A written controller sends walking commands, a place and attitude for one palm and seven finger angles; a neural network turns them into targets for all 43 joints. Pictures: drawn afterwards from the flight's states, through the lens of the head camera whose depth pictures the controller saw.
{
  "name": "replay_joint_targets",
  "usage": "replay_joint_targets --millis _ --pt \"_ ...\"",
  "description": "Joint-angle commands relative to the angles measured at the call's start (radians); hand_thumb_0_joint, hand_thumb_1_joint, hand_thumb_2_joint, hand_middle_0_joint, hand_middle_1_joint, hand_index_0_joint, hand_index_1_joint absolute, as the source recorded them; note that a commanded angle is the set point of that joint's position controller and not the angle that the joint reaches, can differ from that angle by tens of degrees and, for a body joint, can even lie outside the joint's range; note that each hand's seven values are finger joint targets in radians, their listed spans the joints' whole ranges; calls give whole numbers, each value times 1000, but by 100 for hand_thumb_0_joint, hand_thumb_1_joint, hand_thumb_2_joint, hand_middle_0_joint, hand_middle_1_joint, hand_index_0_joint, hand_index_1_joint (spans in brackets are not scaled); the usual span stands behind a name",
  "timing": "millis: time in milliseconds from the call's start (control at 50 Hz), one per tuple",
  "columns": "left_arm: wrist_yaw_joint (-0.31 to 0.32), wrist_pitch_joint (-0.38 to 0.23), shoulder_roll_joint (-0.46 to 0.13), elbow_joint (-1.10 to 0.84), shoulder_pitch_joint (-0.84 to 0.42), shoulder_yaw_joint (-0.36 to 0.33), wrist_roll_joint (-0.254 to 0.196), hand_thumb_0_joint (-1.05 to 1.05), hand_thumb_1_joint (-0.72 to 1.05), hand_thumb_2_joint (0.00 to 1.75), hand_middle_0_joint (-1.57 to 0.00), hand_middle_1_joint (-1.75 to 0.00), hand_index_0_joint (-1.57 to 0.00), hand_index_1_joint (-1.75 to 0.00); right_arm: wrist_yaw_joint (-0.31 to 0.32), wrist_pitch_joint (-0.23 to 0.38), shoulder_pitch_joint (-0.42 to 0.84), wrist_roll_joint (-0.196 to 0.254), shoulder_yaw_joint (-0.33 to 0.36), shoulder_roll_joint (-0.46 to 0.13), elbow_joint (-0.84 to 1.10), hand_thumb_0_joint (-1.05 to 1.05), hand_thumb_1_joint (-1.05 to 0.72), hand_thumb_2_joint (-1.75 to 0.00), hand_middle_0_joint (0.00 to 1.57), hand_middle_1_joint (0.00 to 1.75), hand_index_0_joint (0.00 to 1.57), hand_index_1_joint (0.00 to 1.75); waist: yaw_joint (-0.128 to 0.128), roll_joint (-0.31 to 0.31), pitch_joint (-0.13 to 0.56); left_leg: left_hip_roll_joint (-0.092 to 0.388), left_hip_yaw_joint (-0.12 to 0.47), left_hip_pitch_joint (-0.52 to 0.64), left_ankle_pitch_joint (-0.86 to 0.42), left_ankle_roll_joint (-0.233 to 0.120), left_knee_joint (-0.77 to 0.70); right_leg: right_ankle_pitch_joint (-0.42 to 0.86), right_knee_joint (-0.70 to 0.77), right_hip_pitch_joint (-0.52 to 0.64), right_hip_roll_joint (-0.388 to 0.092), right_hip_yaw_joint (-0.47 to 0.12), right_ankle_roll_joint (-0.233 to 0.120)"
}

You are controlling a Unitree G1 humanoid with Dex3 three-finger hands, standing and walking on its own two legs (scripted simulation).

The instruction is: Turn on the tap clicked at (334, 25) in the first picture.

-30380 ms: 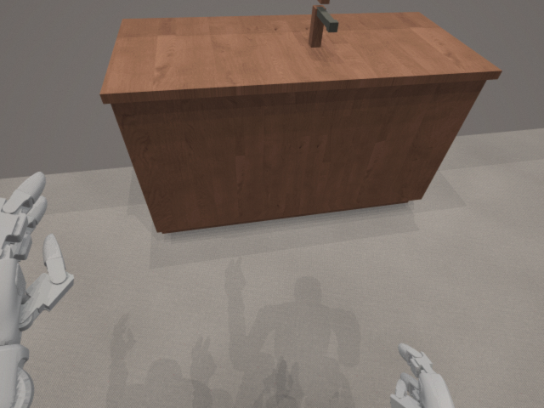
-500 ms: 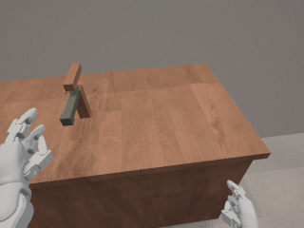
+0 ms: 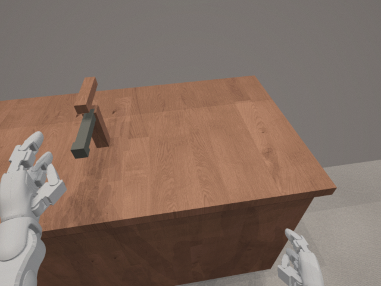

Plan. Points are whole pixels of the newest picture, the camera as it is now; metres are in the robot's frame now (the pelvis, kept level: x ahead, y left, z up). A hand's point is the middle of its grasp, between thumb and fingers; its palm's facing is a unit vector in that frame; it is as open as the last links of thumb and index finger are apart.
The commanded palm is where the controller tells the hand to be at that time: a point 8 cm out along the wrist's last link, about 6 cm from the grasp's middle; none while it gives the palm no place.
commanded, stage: reach beside the lever's end, fingers flat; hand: left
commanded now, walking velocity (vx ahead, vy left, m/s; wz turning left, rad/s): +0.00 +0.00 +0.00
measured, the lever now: (80, 149) +0.34 +0.30 +0.12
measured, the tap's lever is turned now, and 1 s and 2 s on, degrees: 0 0 4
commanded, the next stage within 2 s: push the lever round in 1.42 s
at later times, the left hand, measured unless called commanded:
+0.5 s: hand (60, 171) +0.26 +0.29 +0.14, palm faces +0.49 -0.87 -0.10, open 7.7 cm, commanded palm +0.22 +0.33 +0.14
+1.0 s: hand (62, 162) +0.30 +0.31 +0.13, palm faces +0.50 -0.86 -0.10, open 7.8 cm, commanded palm +0.26 +0.35 +0.12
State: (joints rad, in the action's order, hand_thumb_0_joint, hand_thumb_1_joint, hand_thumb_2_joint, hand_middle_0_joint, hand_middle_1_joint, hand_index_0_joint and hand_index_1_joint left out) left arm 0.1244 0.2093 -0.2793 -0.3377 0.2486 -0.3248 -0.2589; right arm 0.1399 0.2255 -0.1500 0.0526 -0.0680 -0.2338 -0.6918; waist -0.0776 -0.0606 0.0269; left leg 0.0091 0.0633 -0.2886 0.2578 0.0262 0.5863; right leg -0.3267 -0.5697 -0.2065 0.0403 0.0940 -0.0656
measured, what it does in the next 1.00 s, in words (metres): stands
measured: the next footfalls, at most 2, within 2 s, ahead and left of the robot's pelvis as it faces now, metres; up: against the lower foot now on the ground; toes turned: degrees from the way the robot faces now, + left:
none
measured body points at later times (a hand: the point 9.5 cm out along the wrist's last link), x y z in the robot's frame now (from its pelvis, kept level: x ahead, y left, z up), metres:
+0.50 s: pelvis +0.00 +0.01 +0.00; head -0.01 -0.01 +0.45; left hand +0.23 +0.33 +0.15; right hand +0.20 -0.22 -0.08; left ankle +0.04 +0.14 -0.73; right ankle -0.01 -0.07 -0.73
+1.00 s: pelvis +0.00 +0.01 +0.00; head +0.00 +0.00 +0.45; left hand +0.27 +0.36 +0.14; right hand +0.18 -0.23 -0.09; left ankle +0.04 +0.14 -0.73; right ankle -0.01 -0.07 -0.73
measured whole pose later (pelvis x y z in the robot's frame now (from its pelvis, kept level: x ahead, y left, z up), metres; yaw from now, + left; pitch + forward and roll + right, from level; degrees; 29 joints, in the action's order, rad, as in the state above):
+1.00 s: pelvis +0.00 +0.01 +0.00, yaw -1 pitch +0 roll -1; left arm 0.08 0.05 -0.34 0.15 -0.06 -0.41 -0.21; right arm 0.12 0.17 -0.18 0.05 -0.04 -0.26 -0.71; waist -0.04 -0.05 0.02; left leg 0.01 0.05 -0.34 0.25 0.01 0.59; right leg -0.31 -0.56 -0.26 0.03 0.08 -0.05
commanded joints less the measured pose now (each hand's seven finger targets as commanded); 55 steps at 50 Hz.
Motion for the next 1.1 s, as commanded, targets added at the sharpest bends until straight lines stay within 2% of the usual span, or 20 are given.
replay_joint_targets --millis 0,140,200,240,280,340,400,440,500,560,600,680,700,720,800,840,900,960,1000,1080 --pt "0 -74 -209 -165 -216 -112 9 0 90 90 -18 -25 -18 -25 12 48 165 4 45 -111 161 0 -90 -90 20 30 20 30 4 -10 94 -19 -12 98 -97 -52 -66 144 151 -67 -54 -65 46" --pt "-15 -91 -239 -69 -283 -135 10 0 90 90 -18 -23 -18 -23 14 43 156 3 50 -120 155 0 -90 -90 20 30 20 30 9 27 125 -20 -15 99 -113 -55 -68 175 147 -53 -52 -69 48" --pt "-20 -104 -247 -66 -290 -140 17 0 90 90 -18 -22 -18 -22 10 42 151 0 51 -119 153 0 -90 -90 20 30 20 30 5 -35 135 -21 -15 111 -136 -52 -69 206 138 -49 -52 -64 42" --pt "-20 -116 -222 -57 -303 -119 16 0 90 90 -17 -22 -17 -22 8 40 152 1 51 -118 157 0 -90 -90 20 30 20 30 11 -12 141 -21 -16 112 -135 -52 -71 208 134 -52 -50 -61 43" --pt "-18 -125 -246 -31 -323 -140 15 0 90 90 -17 -21 -17 -21 9 38 144 0 55 -125 153 0 -90 -90 20 30 20 30 12 12 144 -20 -14 104 -129 -53 -71 201 134 -52 -48 -60 44" --pt "-19 -137 -228 -13 -336 -120 24 0 90 90 -17 -21 -17 -21 6 38 142 1 56 -122 152 0 -90 -90 20 30 20 30 14 -2 143 -20 -11 108 -133 -50 -77 200 127 -56 -46 -53 41" --pt "-18 -145 -267 10 -364 -149 29 0 90 90 -17 -20 -17 -20 6 33 140 -1 60 -129 145 0 -90 -90 20 30 20 30 15 -4 145 -20 -14 108 -140 -52 -78 210 132 -47 -46 -56 40" --pt "-20 -153 -227 10 -377 -108 36 0 90 90 -16 -19 -16 -19 3 33 137 -1 58 -124 149 0 -90 -90 20 30 20 30 20 -25 150 -19 -12 121 -153 -49 -78 222 121 -55 -45 -51 37" --pt "-16 -163 -249 30 -378 -128 39 0 90 90 -16 -19 -16 -19 0 33 133 -3 62 -129 145 0 -90 -90 20 30 20 30 17 -22 157 -18 -12 117 -146 -49 -79 213 125 -52 -43 -53 36" --pt "-11 -171 -222 63 -441 -95 43 0 90 90 -16 -18 -16 -18 1 30 136 -3 58 -130 143 0 -90 -90 20 30 20 30 30 7 132 -17 -2 107 -108 -49 -89 171 127 -76 -40 -50 38" --pt "-8 -172 -274 83 -439 -141 49 0 90 90 -16 -17 -16 -17 1 25 128 -6 64 -135 136 0 -90 -90 20 30 20 30 20 -8 159 -19 -7 109 -129 -50 -84 193 127 -54 -41 -56 35" --pt "-10 -173 -260 134 -483 -127 49 0 90 90 -16 -16 -16 -16 1 14 121 -7 62 -134 139 0 -90 -90 20 30 20 30 30 16 161 -21 -12 98 -128 -52 -78 201 125 -60 -41 -57 39" --pt "-10 -177 -293 143 -487 -156 53 0 90 90 -15 -16 -15 -16 0 9 122 -5 65 -137 134 0 -90 -90 20 30 20 30 28 -12 168 -19 -13 100 -132 -51 -79 201 127 -54 -40 -59 36" --pt "-13 -182 -268 153 -501 -131 55 0 90 90 -15 -16 -15 -16 -2 8 121 -5 62 -132 137 0 -90 -90 20 30 20 30 32 -11 165 -21 -11 97 -125 -51 -78 194 122 -61 -40 -58 37" --pt "-25 -204 -295 196 -511 -154 58 0 90 90 -15 -15 -15 -15 -6 4 103 -7 67 -139 133 0 -90 -90 20 30 20 30 30 -32 184 -22 -15 95 -149 -52 -68 228 115 -55 -38 -60 34" --pt "-32 -209 -317 246 -519 -177 53 0 90 90 -15 -15 -15 -15 -6 0 90 -6 71 -143 130 0 -90 -90 20 30 20 30 33 28 185 -22 -14 77 -151 -55 -62 244 111 -51 -37 -59 38" --pt "-45 -226 -310 243 -568 -154 60 0 90 90 -15 -15 -15 -15 -7 -3 92 -3 69 -141 135 0 -90 -90 20 30 20 30 40 -44 178 -23 -17 80 -138 -54 -60 226 111 -69 -38 -63 35" --pt "-45 -247 -313 292 -591 -158 57 0 90 90 -15 -15 -15 -15 -6 -3 76 -5 73 -148 128 0 -90 -90 20 30 20 30 47 -10 183 -24 -11 68 -117 -56 -58 205 108 -81 -35 -62 37" --pt "-50 -263 -357 308 -627 -185 61 0 90 90 -15 -15 -15 -15 -4 -6 70 -5 75 -151 120 0 -90 -90 20 30 20 30 49 -16 189 -24 -13 62 -121 -58 -54 213 109 -74 -36 -67 36" --pt "-65 -281 -326 316 -592 -159 57 0 90 90 -15 -15 -15 -15 -9 -5 62 -2 79 -150 133 0 -90 -90 20 30 20 30 40 -26 212 -24 -13 64 -134 -58 -50 227 100 -67 -35 -65 35"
